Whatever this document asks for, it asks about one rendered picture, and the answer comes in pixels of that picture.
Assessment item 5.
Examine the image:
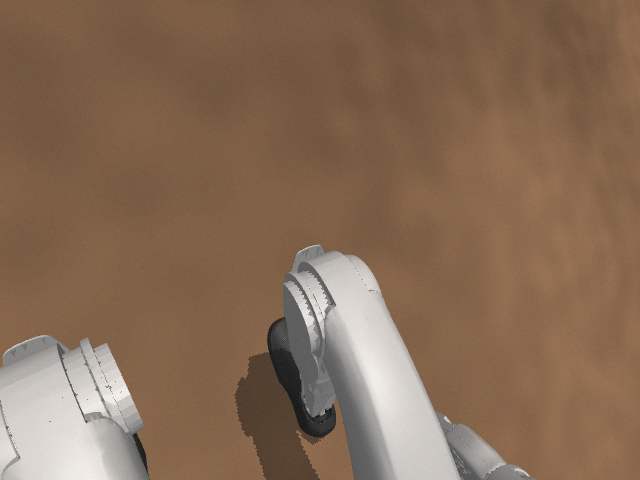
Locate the right robot hand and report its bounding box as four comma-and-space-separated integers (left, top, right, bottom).
434, 410, 507, 480

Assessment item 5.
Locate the right robot foot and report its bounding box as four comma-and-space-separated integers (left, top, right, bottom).
267, 317, 336, 437

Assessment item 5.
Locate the right robot arm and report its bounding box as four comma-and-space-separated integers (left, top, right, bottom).
487, 464, 537, 480

